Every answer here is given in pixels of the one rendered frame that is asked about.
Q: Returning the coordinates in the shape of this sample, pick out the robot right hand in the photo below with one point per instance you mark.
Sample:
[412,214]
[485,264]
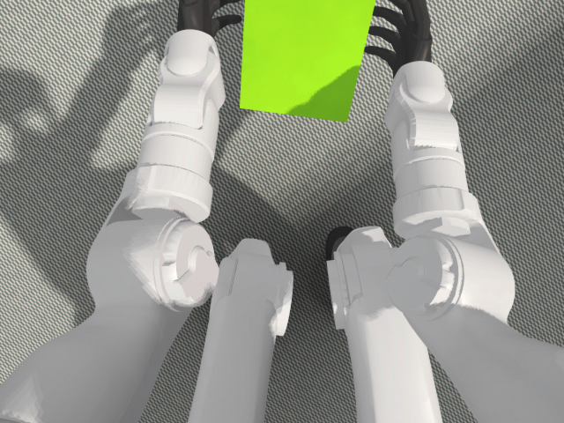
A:
[412,42]

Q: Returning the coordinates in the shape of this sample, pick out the robot right foot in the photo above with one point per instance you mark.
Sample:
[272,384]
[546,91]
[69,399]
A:
[334,239]

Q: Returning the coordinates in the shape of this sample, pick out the robot right upper arm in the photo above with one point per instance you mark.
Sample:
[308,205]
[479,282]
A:
[456,295]

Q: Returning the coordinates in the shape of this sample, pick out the right robot forearm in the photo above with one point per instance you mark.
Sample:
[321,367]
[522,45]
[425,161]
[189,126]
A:
[427,160]

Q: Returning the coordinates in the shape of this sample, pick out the robot left upper arm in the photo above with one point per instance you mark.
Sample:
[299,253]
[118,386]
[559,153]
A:
[145,277]

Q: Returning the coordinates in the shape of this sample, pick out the carton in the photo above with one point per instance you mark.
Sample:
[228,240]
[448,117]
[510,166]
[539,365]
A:
[302,57]

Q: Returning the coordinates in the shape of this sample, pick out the left robot shin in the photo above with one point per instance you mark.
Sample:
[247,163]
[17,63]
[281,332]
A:
[228,265]

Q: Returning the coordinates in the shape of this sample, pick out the left robot forearm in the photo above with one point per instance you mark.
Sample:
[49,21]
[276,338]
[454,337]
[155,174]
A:
[178,146]

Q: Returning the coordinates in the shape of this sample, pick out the robot left hand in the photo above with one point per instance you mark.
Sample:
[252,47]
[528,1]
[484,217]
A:
[197,15]

